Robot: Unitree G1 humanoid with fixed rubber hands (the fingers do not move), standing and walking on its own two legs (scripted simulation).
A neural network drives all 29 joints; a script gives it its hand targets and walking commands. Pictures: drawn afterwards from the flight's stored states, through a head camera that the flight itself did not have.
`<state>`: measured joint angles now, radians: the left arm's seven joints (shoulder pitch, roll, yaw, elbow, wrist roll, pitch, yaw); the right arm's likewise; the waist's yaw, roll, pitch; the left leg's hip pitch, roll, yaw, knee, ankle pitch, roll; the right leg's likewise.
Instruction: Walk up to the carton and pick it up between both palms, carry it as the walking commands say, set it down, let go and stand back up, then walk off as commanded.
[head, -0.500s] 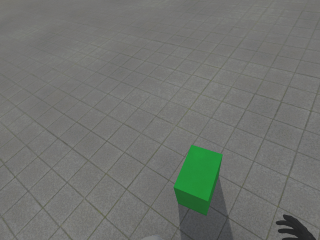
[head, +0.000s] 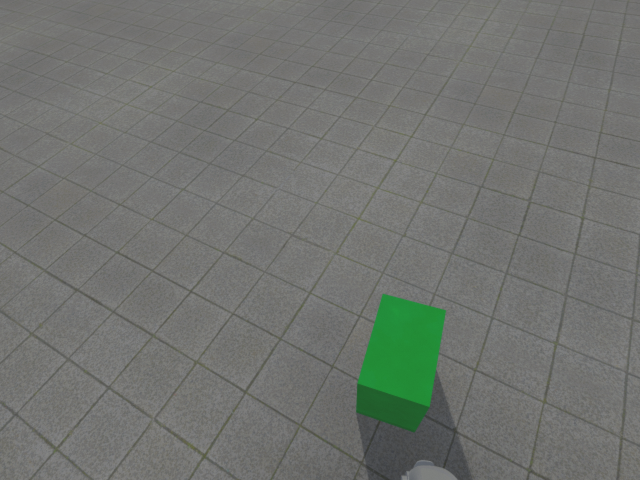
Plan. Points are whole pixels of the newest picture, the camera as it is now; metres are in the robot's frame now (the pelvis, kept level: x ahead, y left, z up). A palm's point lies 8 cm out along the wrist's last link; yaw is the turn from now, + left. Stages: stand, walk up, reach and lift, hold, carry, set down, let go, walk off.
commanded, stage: walk up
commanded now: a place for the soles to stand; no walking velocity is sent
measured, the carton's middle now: (398, 363) +0.50 -0.15 -0.62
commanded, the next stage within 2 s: none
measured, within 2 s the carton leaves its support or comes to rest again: neither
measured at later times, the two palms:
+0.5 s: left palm out of the picture +0.14 +0.40 -0.10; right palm out of the picture +0.05 -0.27 -0.12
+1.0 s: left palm (76, 472) +0.17 +0.35 -0.09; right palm out of the picture +0.04 -0.30 -0.11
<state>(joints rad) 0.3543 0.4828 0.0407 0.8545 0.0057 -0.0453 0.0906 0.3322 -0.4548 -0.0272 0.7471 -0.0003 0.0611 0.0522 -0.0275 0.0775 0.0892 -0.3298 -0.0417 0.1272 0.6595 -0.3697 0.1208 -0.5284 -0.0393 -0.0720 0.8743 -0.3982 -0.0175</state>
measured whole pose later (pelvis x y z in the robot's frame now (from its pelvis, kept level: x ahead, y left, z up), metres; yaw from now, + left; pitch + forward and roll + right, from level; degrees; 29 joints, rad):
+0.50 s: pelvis +0.04 +0.06 -0.02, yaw -7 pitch +0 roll -1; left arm 0.31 0.49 0.04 0.82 0.01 -0.04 0.02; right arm 0.32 -0.44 -0.03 0.79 0.00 -0.02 0.01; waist -0.02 0.03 0.10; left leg -0.36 0.11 0.10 0.85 -0.49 -0.01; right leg -0.52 -0.06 0.00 1.02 -0.43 -0.04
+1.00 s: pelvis +0.02 +0.03 -0.02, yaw -14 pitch -2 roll -1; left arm 0.27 0.48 0.03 0.83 0.01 -0.01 0.01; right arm 0.19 -0.44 -0.03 0.81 0.00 -0.01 0.00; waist -0.01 0.05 0.11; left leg -0.36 0.13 0.11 0.81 -0.41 0.00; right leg -0.43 -0.02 0.00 0.92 -0.45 0.00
